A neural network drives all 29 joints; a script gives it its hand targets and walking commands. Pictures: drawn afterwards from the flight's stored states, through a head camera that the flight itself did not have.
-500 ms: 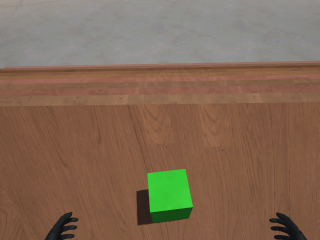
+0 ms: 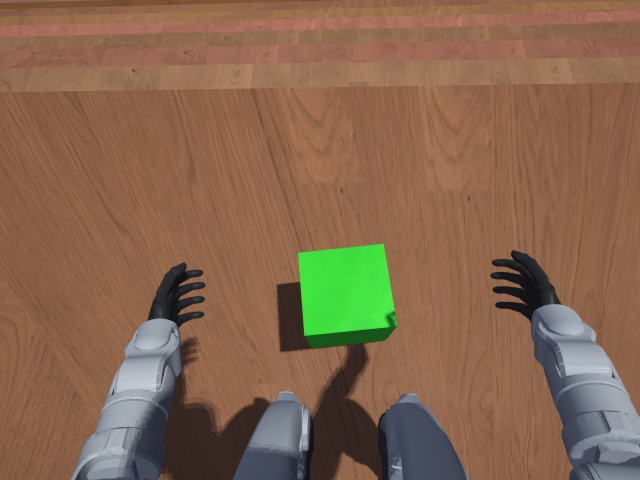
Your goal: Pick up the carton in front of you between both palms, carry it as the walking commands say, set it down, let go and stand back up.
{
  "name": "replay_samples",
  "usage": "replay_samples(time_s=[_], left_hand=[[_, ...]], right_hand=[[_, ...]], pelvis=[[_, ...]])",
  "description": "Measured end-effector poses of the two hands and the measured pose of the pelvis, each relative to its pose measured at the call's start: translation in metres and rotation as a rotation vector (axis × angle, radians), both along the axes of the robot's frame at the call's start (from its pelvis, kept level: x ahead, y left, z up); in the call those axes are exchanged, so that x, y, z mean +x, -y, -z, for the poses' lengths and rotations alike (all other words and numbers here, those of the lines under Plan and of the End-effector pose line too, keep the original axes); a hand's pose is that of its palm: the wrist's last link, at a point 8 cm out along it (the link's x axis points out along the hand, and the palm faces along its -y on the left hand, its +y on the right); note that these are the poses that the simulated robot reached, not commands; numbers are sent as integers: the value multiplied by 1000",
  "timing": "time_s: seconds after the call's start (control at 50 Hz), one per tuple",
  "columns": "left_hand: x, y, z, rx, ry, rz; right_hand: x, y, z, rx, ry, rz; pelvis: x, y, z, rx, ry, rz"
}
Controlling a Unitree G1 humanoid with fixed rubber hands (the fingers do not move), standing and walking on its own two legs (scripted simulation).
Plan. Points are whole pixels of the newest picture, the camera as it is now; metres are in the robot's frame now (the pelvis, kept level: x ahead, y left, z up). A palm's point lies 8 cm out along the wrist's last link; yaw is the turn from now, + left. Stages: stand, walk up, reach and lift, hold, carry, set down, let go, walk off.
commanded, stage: reach and lift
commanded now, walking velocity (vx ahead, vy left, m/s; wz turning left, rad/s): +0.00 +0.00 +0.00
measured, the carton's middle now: (345, 300) +0.45 +0.00 -0.58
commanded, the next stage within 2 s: none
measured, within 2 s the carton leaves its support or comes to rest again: neither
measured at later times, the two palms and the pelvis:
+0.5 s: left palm (231, 244) +0.44 +0.19 -0.16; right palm (464, 218) +0.49 -0.19 -0.15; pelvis -0.06 -0.01 -0.06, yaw +0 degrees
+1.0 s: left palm (256, 290) +0.43 +0.20 -0.39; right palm (433, 275) +0.47 -0.19 -0.40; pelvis -0.07 +0.00 -0.24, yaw +2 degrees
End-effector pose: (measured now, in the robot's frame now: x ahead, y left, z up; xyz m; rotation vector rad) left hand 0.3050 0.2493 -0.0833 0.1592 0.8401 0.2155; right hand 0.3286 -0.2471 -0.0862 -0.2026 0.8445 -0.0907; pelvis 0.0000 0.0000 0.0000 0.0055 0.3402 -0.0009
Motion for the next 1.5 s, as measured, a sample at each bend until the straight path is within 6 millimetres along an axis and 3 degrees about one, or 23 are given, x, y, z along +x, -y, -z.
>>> replay_samples(time_s=[0.26,0.38,0.48,0.58,0.66,0.78,0.88,0.96,1.12,1.34,1.42,1.5], left_hand=[[80,31,35,-77,130,-59],[120,47,49,-101,183,-69],[137,54,68,-102,208,-67],[140,55,97,-101,200,-71],[137,54,131,-101,182,-74],[130,51,202,-99,158,-74],[125,49,260,-96,161,-67],[123,49,297,-98,172,-65],[124,53,348,-112,152,-71],[126,59,419,-113,93,-58],[133,57,432,-103,105,-51],[142,61,431,-109,127,-40]], right_hand=[[95,-36,32,90,114,-26],[138,-53,44,119,163,-42],[158,-60,62,123,188,-49],[162,-63,92,129,181,-37],[157,-64,129,129,163,-21],[144,-62,203,115,142,1],[137,-58,262,104,153,6],[136,-58,298,104,168,4],[139,-64,347,110,153,13],[139,-70,418,116,107,15],[143,-70,434,115,123,16],[146,-71,435,117,142,12]], pelvis=[[-57,7,40,8,-208,1],[-65,9,56,12,-300,1],[-59,10,60,14,-377,1],[-45,10,68,15,-459,0],[-36,10,88,16,-525,-2],[-35,7,138,16,-584,-8],[-46,5,187,14,-577,-11],[-59,4,225,13,-534,-13],[-83,4,280,17,-420,-15],[-92,4,322,20,-327,-18],[-90,4,333,20,-301,-21],[-87,4,337,18,-280,-22]])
